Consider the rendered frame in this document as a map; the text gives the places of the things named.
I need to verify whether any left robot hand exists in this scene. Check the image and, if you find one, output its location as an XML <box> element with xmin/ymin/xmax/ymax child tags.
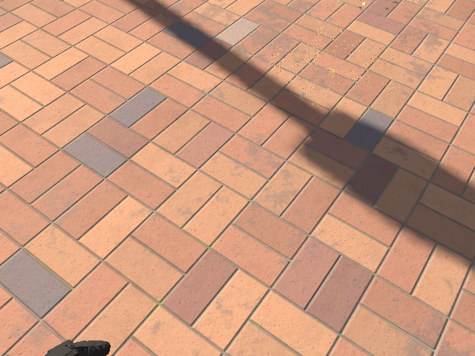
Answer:
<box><xmin>45</xmin><ymin>340</ymin><xmax>111</xmax><ymax>356</ymax></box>

